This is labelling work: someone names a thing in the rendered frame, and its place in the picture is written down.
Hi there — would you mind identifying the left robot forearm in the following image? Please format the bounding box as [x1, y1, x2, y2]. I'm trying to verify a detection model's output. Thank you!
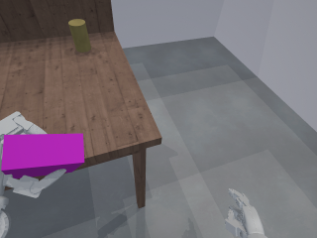
[0, 195, 11, 238]

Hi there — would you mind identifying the robot left hand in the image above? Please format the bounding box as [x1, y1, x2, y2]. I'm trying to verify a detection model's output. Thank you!
[0, 111, 66, 198]

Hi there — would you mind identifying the table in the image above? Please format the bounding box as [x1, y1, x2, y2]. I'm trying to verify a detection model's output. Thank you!
[0, 0, 162, 208]

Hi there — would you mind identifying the sponge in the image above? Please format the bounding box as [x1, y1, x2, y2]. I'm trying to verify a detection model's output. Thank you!
[1, 133, 85, 179]

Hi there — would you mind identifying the robot right hand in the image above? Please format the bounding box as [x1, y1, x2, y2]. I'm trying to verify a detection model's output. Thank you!
[225, 188, 264, 238]

